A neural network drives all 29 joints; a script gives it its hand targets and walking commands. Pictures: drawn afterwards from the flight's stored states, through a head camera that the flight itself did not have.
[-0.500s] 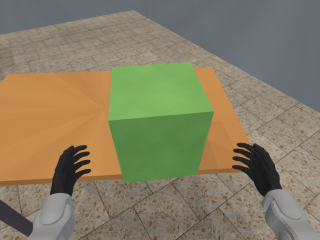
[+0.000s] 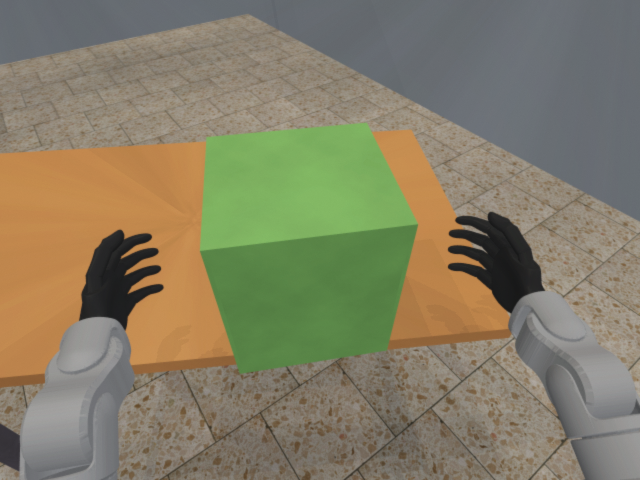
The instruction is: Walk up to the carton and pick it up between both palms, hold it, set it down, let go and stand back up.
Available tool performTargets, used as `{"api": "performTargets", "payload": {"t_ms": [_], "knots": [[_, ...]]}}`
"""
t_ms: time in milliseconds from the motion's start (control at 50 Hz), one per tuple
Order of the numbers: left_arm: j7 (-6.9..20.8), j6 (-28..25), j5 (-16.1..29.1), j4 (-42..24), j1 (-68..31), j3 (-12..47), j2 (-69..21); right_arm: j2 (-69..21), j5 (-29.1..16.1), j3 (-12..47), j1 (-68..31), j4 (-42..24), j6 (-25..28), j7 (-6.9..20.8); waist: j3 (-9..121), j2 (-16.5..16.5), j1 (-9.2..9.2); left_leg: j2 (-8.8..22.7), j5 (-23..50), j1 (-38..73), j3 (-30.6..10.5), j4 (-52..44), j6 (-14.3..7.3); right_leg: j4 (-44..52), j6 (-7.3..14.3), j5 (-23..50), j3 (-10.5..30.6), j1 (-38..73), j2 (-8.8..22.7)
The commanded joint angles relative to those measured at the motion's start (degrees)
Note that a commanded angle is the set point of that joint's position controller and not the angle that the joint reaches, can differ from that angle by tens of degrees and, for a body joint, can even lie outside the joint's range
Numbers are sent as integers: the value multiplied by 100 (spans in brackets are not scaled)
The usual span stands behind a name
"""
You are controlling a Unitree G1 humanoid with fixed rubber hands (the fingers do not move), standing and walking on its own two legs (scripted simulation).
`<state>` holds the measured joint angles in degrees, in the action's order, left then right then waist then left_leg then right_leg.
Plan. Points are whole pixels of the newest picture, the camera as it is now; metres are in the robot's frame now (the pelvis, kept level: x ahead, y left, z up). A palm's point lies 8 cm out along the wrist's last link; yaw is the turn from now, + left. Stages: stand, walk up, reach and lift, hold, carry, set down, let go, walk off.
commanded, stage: reach and lift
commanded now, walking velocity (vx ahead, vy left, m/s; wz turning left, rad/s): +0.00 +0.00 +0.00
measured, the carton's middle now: (302, 250) +0.40 +0.05 +0.09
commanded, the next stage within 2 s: none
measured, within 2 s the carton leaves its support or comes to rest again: neither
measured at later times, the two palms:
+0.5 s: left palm (98, 239) +0.32 +0.24 +0.20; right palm (498, 206) +0.38 -0.18 +0.19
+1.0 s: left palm (82, 163) +0.37 +0.26 +0.25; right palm (474, 132) +0.45 -0.16 +0.24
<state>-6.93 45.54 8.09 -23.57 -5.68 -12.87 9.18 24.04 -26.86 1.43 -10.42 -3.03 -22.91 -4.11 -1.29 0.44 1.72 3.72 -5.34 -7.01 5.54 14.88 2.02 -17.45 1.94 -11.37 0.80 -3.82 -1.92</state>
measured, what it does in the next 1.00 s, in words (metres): stands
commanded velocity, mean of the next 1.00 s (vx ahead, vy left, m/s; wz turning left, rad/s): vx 0.00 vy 0.00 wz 0.00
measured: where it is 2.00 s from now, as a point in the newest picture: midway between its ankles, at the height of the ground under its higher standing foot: outside the picture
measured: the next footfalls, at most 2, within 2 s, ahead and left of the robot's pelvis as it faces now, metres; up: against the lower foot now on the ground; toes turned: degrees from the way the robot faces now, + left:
none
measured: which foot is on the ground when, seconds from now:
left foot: down 0.00-1.00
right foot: down 0.00-1.00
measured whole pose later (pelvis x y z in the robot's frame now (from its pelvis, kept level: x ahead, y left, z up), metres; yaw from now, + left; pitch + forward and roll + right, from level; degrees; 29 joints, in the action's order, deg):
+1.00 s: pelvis -0.01 +0.00 +0.00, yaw +2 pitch +5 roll -1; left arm -8.7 48.6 11.5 16.8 -51.0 -10.4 19.3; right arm 29.6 -32.6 7.7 -59.8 44.8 -26.3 -0.9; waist 5.7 -0.9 5.0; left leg 4.0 -6.1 -18.8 3.3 19.9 1.6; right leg -19.3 1.4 -11.0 -1.1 -13.3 -2.2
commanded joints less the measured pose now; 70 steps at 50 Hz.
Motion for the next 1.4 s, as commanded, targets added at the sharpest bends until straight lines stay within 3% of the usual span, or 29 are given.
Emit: {"api": "performTargets", "payload": {"t_ms": [0,460,920,1080,1220,1300,1380], "knots": [[-19,28,-37,-566,-1566,-220,620,1002,-80,-392,-2048,-520,56,-20,1463,93,7,-351,1081,1394,-316,256,-92,308,-174,1621,197,-820,-13],[-156,384,48,1393,-4451,-273,1251,1313,-309,-44,-5230,1789,-246,120,2338,107,153,-297,419,659,-336,331,-200,69,-301,1398,200,-805,11],[-182,119,337,3329,-6856,110,1901,1619,-587,237,-7783,4053,-152,328,3236,-29,296,-245,1022,531,-445,648,-99,-41,-414,1814,-24,-739,-92],[-122,-32,329,3814,-7170,191,1941,1609,-651,396,-8174,4614,-99,363,3393,-15,316,-263,1380,556,-466,717,-79,-71,-467,2235,-85,-562,-127],[22,-286,155,4073,-6744,143,1781,1377,-610,559,-7841,4884,59,368,3186,54,330,-308,1635,530,-466,747,-88,-85,-523,2563,-90,-330,-133],[119,-544,33,4006,-6321,105,1621,1164,-490,557,-7424,4768,239,360,3009,73,352,-337,1697,512,-458,745,-84,-80,-544,2558,-93,-258,-134],[123,-799,-3,3529,-6158,93,1528,1046,-270,339,-7204,4253,468,324,3165,3,352,-361,1777,569,-436,791,-38,-99,-560,2529,-136,-297,-154]]}}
